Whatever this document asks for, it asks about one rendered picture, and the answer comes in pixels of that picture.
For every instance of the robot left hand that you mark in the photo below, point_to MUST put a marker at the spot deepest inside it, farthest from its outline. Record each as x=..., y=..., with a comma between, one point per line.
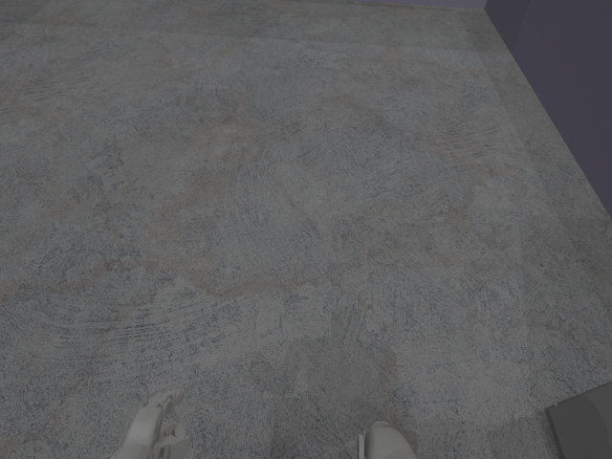
x=167, y=442

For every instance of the fridge door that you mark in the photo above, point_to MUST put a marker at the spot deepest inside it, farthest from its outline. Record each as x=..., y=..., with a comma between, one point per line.
x=584, y=425

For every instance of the robot right thigh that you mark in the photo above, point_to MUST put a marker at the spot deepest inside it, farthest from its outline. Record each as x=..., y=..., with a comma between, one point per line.
x=379, y=442

